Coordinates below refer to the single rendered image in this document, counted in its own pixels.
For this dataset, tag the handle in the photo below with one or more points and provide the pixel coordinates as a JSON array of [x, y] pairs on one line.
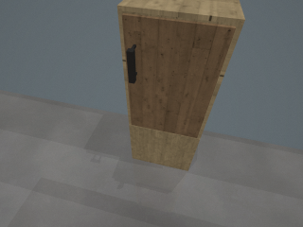
[[130, 54]]

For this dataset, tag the cupboard door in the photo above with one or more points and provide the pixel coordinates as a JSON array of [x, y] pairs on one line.
[[178, 63]]

